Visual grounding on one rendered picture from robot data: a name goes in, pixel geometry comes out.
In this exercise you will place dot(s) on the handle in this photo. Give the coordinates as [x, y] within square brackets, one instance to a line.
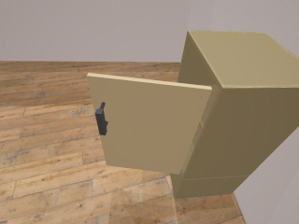
[100, 119]

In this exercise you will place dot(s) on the cupboard door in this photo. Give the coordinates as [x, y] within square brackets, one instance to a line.
[150, 123]

